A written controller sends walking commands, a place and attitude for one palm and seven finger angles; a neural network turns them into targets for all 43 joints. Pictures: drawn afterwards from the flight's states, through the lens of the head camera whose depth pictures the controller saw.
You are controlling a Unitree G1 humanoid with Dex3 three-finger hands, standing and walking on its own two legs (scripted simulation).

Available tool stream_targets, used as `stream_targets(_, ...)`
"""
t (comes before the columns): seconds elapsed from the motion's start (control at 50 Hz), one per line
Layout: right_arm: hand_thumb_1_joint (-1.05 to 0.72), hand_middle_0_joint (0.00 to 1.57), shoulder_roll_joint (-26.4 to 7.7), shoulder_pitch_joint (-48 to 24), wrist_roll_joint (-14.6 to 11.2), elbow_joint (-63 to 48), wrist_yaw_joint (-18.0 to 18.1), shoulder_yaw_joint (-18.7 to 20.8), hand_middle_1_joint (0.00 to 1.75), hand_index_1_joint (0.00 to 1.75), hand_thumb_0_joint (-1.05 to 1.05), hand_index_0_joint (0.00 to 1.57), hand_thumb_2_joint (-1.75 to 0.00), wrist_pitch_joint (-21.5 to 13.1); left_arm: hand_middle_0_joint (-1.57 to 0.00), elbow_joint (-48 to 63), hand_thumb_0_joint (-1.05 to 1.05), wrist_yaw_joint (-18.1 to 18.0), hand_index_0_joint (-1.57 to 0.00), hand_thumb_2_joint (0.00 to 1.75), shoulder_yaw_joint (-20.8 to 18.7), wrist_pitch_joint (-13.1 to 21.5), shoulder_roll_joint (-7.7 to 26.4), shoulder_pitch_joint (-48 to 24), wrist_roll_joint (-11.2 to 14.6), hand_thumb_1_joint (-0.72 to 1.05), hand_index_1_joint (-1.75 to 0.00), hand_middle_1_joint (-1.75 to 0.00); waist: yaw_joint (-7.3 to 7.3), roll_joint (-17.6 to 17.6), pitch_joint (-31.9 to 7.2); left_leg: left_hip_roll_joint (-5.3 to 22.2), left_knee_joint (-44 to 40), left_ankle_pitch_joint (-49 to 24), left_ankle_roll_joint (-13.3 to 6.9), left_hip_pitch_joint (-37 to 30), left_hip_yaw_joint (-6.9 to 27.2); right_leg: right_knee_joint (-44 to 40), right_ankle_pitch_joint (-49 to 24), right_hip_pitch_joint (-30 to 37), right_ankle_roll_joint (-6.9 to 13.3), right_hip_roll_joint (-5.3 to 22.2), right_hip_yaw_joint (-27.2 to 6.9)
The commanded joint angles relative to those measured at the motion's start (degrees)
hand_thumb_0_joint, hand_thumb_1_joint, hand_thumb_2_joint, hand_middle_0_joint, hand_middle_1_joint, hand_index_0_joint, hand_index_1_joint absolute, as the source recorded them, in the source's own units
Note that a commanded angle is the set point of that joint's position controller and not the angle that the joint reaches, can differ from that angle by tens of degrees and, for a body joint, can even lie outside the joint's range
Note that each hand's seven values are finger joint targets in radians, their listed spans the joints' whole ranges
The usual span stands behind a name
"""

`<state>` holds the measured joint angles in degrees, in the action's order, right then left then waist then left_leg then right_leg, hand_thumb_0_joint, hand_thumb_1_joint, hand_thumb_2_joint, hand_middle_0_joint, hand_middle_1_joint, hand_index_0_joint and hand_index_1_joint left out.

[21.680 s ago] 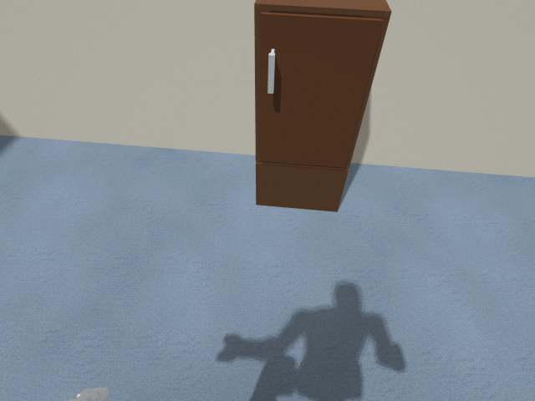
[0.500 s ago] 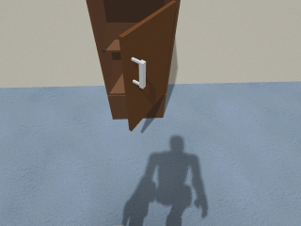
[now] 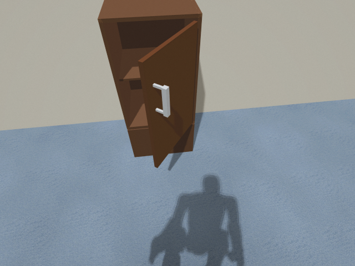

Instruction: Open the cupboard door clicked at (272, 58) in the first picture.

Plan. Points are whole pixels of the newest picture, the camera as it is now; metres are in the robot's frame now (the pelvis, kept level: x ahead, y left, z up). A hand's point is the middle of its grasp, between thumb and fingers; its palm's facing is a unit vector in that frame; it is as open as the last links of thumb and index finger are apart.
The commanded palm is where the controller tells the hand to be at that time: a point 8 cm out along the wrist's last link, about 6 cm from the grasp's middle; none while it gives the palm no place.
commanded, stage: let the arm hang, fingers relaxed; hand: left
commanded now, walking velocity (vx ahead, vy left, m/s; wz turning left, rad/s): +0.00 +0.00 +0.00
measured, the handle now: (161, 100) +0.68 +0.09 -0.03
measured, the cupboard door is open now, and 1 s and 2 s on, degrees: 52 52 52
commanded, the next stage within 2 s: look to check the result in 0.06 s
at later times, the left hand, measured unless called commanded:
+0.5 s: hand out of the picture -0.02 +0.15 -0.17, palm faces +0.04 -0.98 -0.19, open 7.3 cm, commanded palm none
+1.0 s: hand out of the picture +0.01 +0.15 -0.18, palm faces +0.01 -0.98 -0.20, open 7.3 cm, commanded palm none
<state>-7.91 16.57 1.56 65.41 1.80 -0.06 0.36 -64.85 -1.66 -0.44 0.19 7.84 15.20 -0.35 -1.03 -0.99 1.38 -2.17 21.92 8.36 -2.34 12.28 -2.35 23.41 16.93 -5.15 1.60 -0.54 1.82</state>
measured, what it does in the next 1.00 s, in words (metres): stands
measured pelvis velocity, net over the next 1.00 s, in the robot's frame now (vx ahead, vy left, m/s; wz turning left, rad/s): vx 0.01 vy -0.03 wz -0.06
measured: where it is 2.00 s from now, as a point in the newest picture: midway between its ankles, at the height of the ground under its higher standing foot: outside the picture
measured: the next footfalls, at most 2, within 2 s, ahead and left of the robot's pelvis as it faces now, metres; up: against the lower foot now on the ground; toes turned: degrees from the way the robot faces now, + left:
right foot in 1.46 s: -0.01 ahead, -0.17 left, +0.00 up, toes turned -24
left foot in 1.86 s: +0.11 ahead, +0.03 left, +0.00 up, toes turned -32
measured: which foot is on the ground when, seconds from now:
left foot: down 0.00-1.00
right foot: down 0.00-1.00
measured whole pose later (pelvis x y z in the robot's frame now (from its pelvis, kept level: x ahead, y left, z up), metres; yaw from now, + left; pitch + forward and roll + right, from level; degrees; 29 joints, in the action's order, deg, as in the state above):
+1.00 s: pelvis +0.01 -0.03 -0.01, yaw -3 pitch -1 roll -1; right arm -8.9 13.5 1.2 62.8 2.7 2.3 2.6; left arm -63.4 -1.5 -3.0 -1.6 8.2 16.9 -0.7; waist -0.3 -1.2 3.8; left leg 3.5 32.0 15.1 0.7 15.8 -3.4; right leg 26.4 18.8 -6.4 4.6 -5.8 0.0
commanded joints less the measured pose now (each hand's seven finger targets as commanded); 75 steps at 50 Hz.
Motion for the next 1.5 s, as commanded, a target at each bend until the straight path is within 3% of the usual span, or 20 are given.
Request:
stream_targets(0.0, -0.9, 0.2, -5.4, 3.0, -0.4, -1.5, 0.7, 0.9, 0.3, 0.3, 0.0, 0.2, -0.9, -0.7, -0.2, 0.4, 0.0, -0.6, -0.2, 0.9, -1.0, 0.3, 6.2, 5.7, -0.1, 0.9, -0.3, -0.3, 0.89, 0.1, 3.7, 7.8, -4.5, -1.1, -0.4, -2.1, 7.8, -5.1, -3.4, -6.1, 1.2, 5.5, -4.9)
stream_targets(0.32, -0.9, 0.2, -5.3, 2.0, -0.7, -1.1, 0.8, 1.0, 0.3, 0.3, 0.0, 0.2, -0.9, -0.7, -0.2, -0.8, 0.0, -0.9, -0.2, 0.9, -0.6, 1.0, 5.7, 7.2, 0.0, 0.9, -0.3, -0.3, 0.44, 1.0, 2.6, 7.7, -1.7, -6.6, -0.3, -4.5, 6.4, -6.3, -8.8, -5.8, 1.3, 6.1, -5.5)
stream_targets(0.8, -0.9, 0.2, -5.5, 1.7, -0.7, -1.2, 1.3, 1.6, 0.3, 0.3, 0.0, 0.2, -0.9, 0.4, -0.2, 1.0, 0.0, -1.2, -0.2, 0.9, -1.8, 0.2, 7.1, 6.2, 0.0, 0.9, -0.3, -0.3, 0.67, 1.6, 3.4, 8.0, 3.0, -6.3, 1.1, -3.2, 3.0, -5.3, -19.9, -4.7, 0.2, 6.7, -7.3)
stream_targets(0.9, -0.9, 0.2, -6.4, -0.4, -0.6, -4.2, 1.6, 3.2, 0.3, 0.3, 0.0, 0.2, -0.9, 1.5, -0.2, 3.3, 0.0, -0.7, -0.2, 0.9, -4.1, -1.2, 9.6, 4.8, -0.5, 0.9, -0.3, -0.3, 0.76, 4.7, 3.5, 7.5, 9.8, 1.4, 2.4, 1.7, -0.9, -3.6, -22.8, -5.6, 2.8, 9.1, -13.0)
stream_targets(0.96, -0.9, 0.2, -6.3, -1.9, -0.7, -6.1, 1.6, 3.8, 0.3, 0.3, 0.0, 0.2, -0.9, 1.7, -0.2, 4.7, 0.0, -0.4, -0.2, 0.9, -5.0, -1.4, 10.7, 3.3, -0.7, 0.9, -0.3, -0.3, 0.85, 6.6, 4.1, 6.3, 14.7, 9.3, 3.3, 5.0, -1.3, -3.3, -26.0, -5.8, 6.8, 11.2, -17.1)
stream_targets(1.0, -0.9, 0.2, -6.1, -2.2, -0.7, -7.3, 1.6, 4.1, 0.3, 0.3, 0.0, 0.2, -0.9, 1.6, -0.2, 5.3, 0.0, -0.4, -0.2, 0.9, -5.4, -1.5, 10.9, 2.4, -0.8, 0.9, -0.3, -0.3, 0.73, 6.1, 3.6, 6.3, 15.4, 11.0, 3.4, 5.1, -1.0, -2.0, -28.4, -6.2, 7.9, 11.4, -18.7)
stream_targets(1.04, -0.9, 0.2, -6.5, -0.4, -0.8, -7.4, 1.7, 4.2, 0.3, 0.3, 0.0, 0.2, -0.9, 1.2, -0.2, 6.6, 0.0, -0.1, -0.2, 0.9, -5.8, -1.6, 11.2, 0.5, -0.7, 0.9, -0.3, -0.3, -0.59, 4.0, 2.9, 7.6, 9.7, 5.9, 3.1, 0.5, -0.1, 1.0, -29.6, -9.0, 6.9, 9.6, -17.8)
stream_targets(1.06, -0.9, 0.2, -7.8, 1.9, -0.6, -7.0, 1.9, 4.4, 0.3, 0.3, 0.0, 0.2, -0.9, 0.8, -0.2, 7.3, 0.0, 0.1, -0.2, 0.9, -5.7, -1.7, 10.4, -0.2, -0.6, 0.9, -0.3, -0.3, -1.32, -0.7, 1.4, 11.0, 6.1, -3.2, 1.8, -4.9, 2.2, 4.3, -25.8, -12.7, 4.6, 5.9, -14.6)
stream_targets(1.08, -0.9, 0.2, -10.4, 3.2, -0.1, -7.0, 2.2, 4.8, 0.3, 0.3, 0.0, 0.2, -0.9, 0.6, -0.2, 8.3, 0.0, 0.4, -0.2, 0.9, -5.5, -1.9, 8.8, 0.0, -0.4, 0.9, -0.3, -0.3, -1.25, -8.5, 0.8, 18.0, 2.8, -10.7, -1.8, -9.1, 9.4, 10.7, -14.0, -18.6, 1.8, 0.2, -9.8)
stream_targets(1.1, -0.9, 0.2, -12.5, 5.2, 0.1, -6.9, 2.2, 5.2, 0.3, 0.3, 0.0, 0.2, -0.9, 0.2, -0.2, 9.4, 0.0, 0.6, -0.2, 0.9, -5.2, -2.0, 7.5, -1.2, -0.2, 0.9, -0.3, -0.3, -1.78, -18.5, 0.3, 26.8, -3.3, -16.5, -7.2, -10.2, 16.7, 24.9, 11.2, -22.7, -0.1, -3.1, -3.8)
stream_targets(1.12, -0.9, 0.2, -12.6, 6.1, 0.4, -6.9, 2.4, 4.8, 0.3, 0.3, 0.0, 0.2, -0.9, -0.1, -0.2, 9.9, 0.0, 0.9, -0.2, 0.9, -5.5, -2.4, 8.7, -2.7, -0.5, 0.9, -0.3, -0.3, -2.1, -15.5, 0.4, 29.7, -5.8, -13.3, -9.5, -6.5, 17.9, 37.3, 18.4, -22.6, -0.6, -1.6, -5.0)
stream_targets(1.14, -0.9, 0.2, -12.0, 4.2, 0.4, -8.0, 2.5, 4.5, 0.3, 0.3, 0.0, 0.2, -0.9, -0.4, -0.2, 10.1, 0.0, 1.4, -0.2, 0.9, -6.0, -2.6, 9.2, -2.7, -0.8, 0.9, -0.3, -0.3, -0.76, -10.3, 0.5, 28.6, -6.9, -9.5, -9.3, -4.0, 15.8, 41.6, 16.4, -23.4, -1.1, 0.0, -6.4)
stream_targets(1.18, -0.9, 0.2, -12.6, -0.8, 0.6, -10.4, 2.2, 4.5, 0.3, 0.3, 0.0, 0.2, -0.9, -0.7, -0.2, 10.5, 0.0, 2.4, -0.2, 0.9, -6.2, -2.8, 8.0, -2.9, -1.0, 0.9, -0.3, -0.3, 1.2, -5.4, 0.9, 25.4, -6.7, -4.9, -7.5, -2.2, 8.8, 42.4, 12.1, -24.1, -1.8, 1.7, -4.2)
stream_targets(1.24, -0.9, 0.2, -12.7, -3.0, 0.8, -11.6, 1.7, 4.6, 0.3, 0.3, 0.0, 0.2, -0.9, -0.7, -0.2, 11.5, 0.0, 3.1, -0.2, 0.9, -6.0, -3.3, 7.0, -3.0, -1.0, 0.9, -0.3, -0.3, 1.77, -7.3, -0.5, 21.9, -5.9, -3.3, -5.1, -2.7, 1.1, 36.9, 9.0, -23.1, -3.1, 2.6, -1.0)
stream_targets(1.34, -0.9, 0.2, -14.5, -1.9, 0.7, -12.1, 0.7, 5.7, 0.3, 0.3, 0.0, 0.2, -0.9, -0.3, -0.2, 13.8, 0.0, 3.3, -0.2, 0.9, -5.3, -2.9, 7.4, -6.0, -1.0, 0.9, -0.3, -0.3, 0.01, -11.0, -2.3, 23.6, -1.7, -8.1, -4.4, -4.4, -3.2, 22.0, 9.1, -17.9, -2.9, 2.6, 2.6)
stream_targets(1.4, -0.9, 0.2, -15.5, -3.7, 0.1, -13.3, 0.2, 6.3, 0.3, 0.3, 0.0, 0.2, -0.9, 0.2, -0.2, 13.3, 0.0, 3.1, -0.2, 0.9, -5.7, -2.3, 9.6, -1.9, -1.1, 0.9, -0.3, -0.3, 2.41, -7.6, -4.5, 21.7, 7.0, -6.8, -0.5, -1.4, -7.4, 8.2, -2.1, -8.2, -1.8, 1.4, 4.1)
stream_targets(1.42, -0.9, 0.2, -13.6, -5.2, -0.4, -14.5, 0.0, 6.2, 0.3, 0.3, 0.0, 0.2, -0.9, 0.5, -0.2, 12.4, 0.0, 2.7, -0.2, 0.9, -6.4, -1.9, 13.0, 1.1, -1.3, 0.9, -0.3, -0.3, 4.42, 0.7, -4.7, 18.2, 15.1, 1.7, 2.4, 4.4, -9.8, 0.5, -10.7, -2.2, -0.2, 5.0, -1.6)
stream_targets(1.44, -0.9, 0.2, -8.7, -6.5, -0.7, -17.3, -0.4, 5.1, 0.3, 0.3, 0.0, 0.2, -0.9, 0.8, -0.2, 12.4, 0.0, 1.7, -0.2, 0.9, -7.7, -1.1, 20.0, 2.1, -2.0, 0.9, -0.3, -0.3, 5.39, 21.0, -3.4, 9.0, 28.8, 25.3, 6.1, 18.8, -12.1, -5.9, -24.5, 2.5, 5.9, 19.5, -24.2)
stream_targets(1.46, -0.9, 0.2, -9.8, -10.1, -0.7, -19.0, -0.3, 4.7, 0.3, 0.3, 0.0, 0.2, -0.9, 1.4, -0.2, 12.1, 0.0, 1.0, -0.2, 0.9, -7.9, -1.2, 22.0, 4.3, -1.2, 0.9, -0.3, -0.3, 7.81, 20.2, -2.9, 7.2, 39.2, 30.6, 5.5, 21.2, -4.0, -4.4, -32.5, 0.3, 10.8, 22.8, -27.3)
stream_targets(1.48, -0.9, 0.2, -9.6, -9.5, -1.0, -18.8, -0.5, 4.8, 0.3, 0.3, 0.0, 0.2, -0.9, 1.7, -0.2, 12.5, 0.0, 0.8, -0.2, 0.9, -7.5, -1.4, 21.1, 2.6, -1.1, 0.9, -0.3, -0.3, 5.88, 15.3, -1.9, 8.3, 43.4, 27.3, 5.0, 22.1, -0.6, -4.4, -23.6, -2.2, 12.2, 21.7, -24.4)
